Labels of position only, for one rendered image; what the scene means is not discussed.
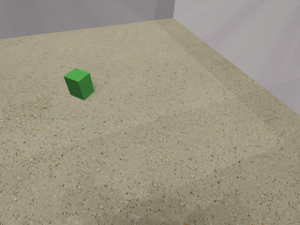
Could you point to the carton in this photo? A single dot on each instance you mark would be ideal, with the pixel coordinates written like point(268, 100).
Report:
point(79, 83)

